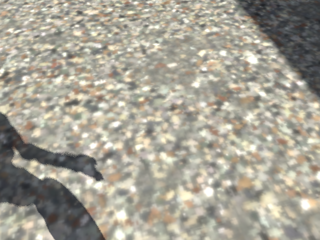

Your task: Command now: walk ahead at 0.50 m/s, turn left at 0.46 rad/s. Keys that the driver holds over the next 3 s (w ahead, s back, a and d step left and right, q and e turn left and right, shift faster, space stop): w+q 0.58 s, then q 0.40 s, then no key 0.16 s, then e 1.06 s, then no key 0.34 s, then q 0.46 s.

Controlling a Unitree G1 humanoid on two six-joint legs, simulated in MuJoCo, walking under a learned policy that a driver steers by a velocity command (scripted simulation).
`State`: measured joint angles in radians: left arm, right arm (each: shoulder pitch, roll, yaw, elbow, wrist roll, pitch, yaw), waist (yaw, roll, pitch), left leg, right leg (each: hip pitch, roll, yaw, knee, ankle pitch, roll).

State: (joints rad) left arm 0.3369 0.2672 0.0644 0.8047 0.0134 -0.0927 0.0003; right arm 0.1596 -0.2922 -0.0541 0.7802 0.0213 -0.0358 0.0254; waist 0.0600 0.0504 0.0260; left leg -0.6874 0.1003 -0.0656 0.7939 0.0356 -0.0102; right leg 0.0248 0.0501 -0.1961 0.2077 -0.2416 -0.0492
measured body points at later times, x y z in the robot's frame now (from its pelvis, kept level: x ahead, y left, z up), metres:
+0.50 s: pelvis +0.28 +0.06 +0.00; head +0.31 +0.08 +0.45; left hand +0.41 +0.36 -0.08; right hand +0.43 -0.20 -0.10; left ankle +0.23 +0.12 -0.74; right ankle +0.49 -0.09 -0.69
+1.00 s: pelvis +0.47 +0.06 +0.00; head +0.51 +0.09 +0.45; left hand +0.41 +0.37 -0.11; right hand +0.77 -0.07 -0.09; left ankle +0.46 +0.22 -0.70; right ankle +0.55 -0.02 -0.74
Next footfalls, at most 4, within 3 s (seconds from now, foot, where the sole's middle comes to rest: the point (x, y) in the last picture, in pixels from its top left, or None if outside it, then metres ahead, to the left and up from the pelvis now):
0.18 left None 0.27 0.13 -0.78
0.64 right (179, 219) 0.58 0.00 -0.78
1.12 left None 0.48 0.24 -0.78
1.54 right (174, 222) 0.57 0.02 -0.78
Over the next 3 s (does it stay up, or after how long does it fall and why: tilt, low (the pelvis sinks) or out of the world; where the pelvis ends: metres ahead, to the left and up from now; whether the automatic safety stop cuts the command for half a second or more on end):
stays up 0.47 0.11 -0.01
